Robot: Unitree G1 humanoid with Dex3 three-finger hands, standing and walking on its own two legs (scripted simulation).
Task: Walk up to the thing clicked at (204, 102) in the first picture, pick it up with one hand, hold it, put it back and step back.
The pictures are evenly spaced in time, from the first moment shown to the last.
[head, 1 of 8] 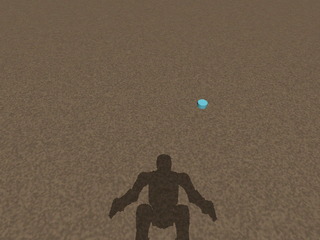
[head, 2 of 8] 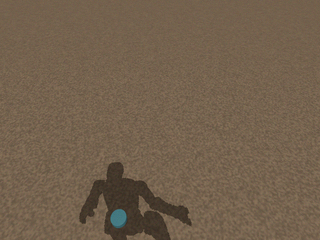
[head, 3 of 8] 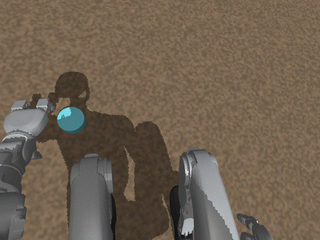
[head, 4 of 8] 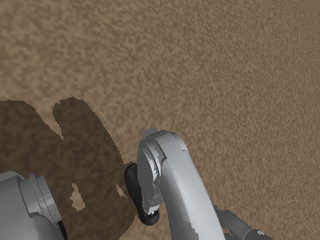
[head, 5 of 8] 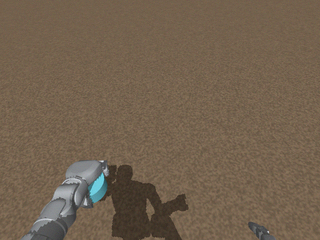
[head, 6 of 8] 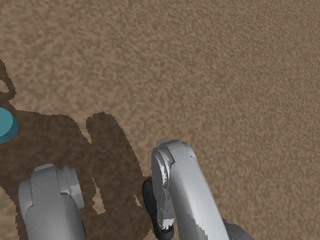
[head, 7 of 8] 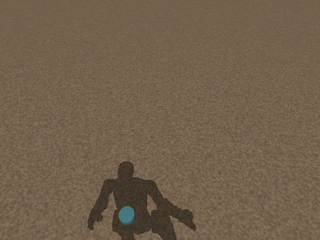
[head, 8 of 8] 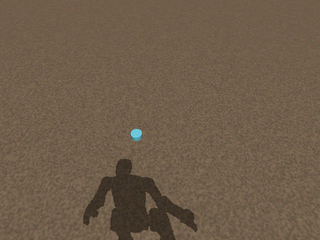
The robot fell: no
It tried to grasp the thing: yes
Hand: left
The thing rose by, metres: 0.69
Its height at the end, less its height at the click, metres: +0.00
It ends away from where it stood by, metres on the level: 0.01
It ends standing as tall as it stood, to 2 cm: yes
